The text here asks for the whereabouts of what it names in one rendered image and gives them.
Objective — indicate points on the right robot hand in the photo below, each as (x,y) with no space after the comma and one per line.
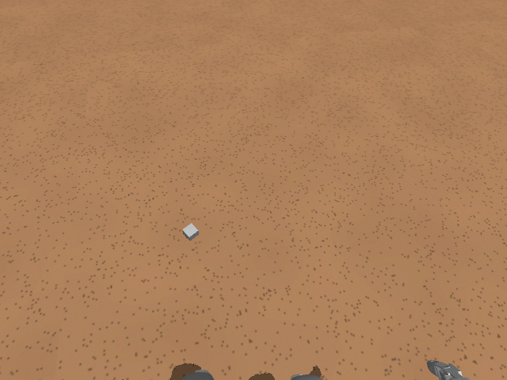
(445,371)

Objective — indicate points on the small box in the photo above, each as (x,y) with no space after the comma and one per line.
(190,231)

